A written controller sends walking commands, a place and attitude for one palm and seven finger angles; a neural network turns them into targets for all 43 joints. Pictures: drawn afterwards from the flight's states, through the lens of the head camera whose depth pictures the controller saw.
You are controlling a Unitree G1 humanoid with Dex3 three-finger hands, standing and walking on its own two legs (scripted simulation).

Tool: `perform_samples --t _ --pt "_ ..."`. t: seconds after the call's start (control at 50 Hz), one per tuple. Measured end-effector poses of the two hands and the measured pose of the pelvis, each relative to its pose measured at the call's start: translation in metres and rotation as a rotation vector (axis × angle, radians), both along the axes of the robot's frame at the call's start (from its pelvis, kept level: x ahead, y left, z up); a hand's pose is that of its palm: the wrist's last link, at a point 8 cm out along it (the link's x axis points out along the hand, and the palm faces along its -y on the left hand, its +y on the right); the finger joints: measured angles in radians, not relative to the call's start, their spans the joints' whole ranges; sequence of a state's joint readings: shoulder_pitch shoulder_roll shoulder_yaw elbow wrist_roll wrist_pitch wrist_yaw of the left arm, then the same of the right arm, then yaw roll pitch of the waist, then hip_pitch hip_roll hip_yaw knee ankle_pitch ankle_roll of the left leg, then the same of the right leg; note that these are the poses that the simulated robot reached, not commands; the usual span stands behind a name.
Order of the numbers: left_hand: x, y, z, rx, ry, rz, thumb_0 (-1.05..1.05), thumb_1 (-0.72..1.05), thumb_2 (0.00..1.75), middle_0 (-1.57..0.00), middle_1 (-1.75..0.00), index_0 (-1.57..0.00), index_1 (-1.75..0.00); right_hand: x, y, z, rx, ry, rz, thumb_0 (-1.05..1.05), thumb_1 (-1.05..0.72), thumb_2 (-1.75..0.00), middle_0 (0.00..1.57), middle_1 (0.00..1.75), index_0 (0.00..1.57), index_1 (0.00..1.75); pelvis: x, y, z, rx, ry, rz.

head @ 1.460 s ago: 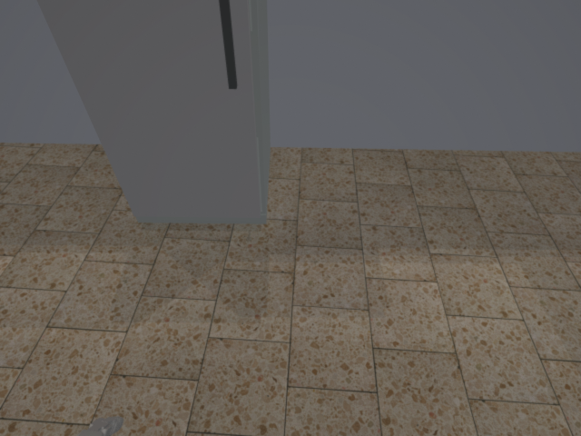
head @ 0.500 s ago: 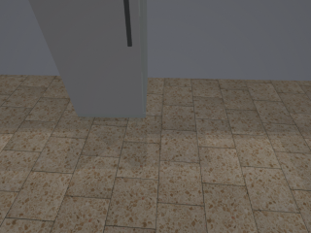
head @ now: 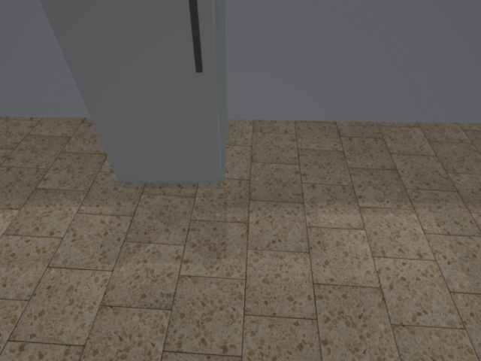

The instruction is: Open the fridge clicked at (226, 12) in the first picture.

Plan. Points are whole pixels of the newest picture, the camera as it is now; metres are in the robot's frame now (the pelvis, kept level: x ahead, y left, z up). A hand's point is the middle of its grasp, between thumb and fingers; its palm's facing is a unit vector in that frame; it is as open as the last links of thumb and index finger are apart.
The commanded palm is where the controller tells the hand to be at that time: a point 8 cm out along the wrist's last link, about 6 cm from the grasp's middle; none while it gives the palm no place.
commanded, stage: walk to a spot facing it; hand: right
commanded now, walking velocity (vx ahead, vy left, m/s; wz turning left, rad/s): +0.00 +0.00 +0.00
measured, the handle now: (196, 26) +1.08 +0.21 +0.10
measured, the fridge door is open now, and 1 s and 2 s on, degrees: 0 0 0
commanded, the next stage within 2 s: none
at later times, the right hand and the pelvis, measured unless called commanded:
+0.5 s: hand out of the picture +0.05 -0.18 -0.18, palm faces -0.16 +0.95 -0.27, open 7.4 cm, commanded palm none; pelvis -0.02 +0.02 -0.03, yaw +12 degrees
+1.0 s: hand out of the picture +0.10 -0.18 -0.17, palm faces -0.31 +0.93 -0.20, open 7.4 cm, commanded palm none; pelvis +0.02 +0.00 +0.00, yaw +25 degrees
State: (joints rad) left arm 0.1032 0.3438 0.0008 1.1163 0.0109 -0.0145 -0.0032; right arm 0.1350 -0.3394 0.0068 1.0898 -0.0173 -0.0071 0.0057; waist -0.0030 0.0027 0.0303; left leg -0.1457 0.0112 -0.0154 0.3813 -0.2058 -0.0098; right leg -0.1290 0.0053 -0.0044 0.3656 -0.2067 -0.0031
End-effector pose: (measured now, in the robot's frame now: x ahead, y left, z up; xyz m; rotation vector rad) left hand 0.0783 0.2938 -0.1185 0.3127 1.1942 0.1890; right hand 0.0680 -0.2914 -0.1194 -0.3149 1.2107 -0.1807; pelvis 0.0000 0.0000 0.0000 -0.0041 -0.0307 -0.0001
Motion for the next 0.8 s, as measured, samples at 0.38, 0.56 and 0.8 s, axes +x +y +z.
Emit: perform_samples --t 0.38,0.56,0.8 --pt "-0.035 -0.02 -0.024 -0.068 -0.012 0.122 0.01 0.9 0.89 -0.21 -0.3 -0.2 -0.3 -0.01 0.033 -0.024 0.052 0.089 0.059 0.01 -0.9 -0.9 0.2 0.3 0.2 0.3 -0.013 0.005 -0.014 -0.026 0.008 0.123" --pt "-0.079 -0.005 -0.059 -0.14 0.025 0.249 0.01 0.9 0.89 -0.21 -0.3 -0.2 -0.3 -0.016 0.078 -0.029 0.046 0.092 0.121 0.01 -0.9 -0.9 0.2 0.3 0.2 0.3 -0.025 0.029 -0.03 -0.02 0.01 0.224" --pt "-0.094 0.011 -0.018 -0.094 -0.032 0.339 0.01 0.9 0.9 -0.2 -0.3 -0.2 -0.3 -0.002 0.094 -0.011 0.091 0.097 0.202 0.01 -0.9 -0.9 0.21 0.3 0.2 0.3 -0.019 0.031 -0.003 -0.026 0.054 0.339"
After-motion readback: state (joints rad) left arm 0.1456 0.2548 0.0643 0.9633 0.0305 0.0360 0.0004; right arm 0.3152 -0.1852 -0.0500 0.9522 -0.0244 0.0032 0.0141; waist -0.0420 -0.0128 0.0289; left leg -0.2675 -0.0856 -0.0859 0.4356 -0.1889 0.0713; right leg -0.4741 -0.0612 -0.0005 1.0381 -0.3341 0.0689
